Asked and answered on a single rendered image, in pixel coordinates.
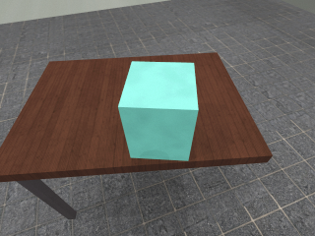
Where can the carton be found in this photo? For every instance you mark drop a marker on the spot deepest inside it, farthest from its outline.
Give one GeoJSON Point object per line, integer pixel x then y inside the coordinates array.
{"type": "Point", "coordinates": [158, 108]}

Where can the table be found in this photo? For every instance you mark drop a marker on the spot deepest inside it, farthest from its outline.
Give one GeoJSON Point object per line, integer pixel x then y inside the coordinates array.
{"type": "Point", "coordinates": [70, 125]}

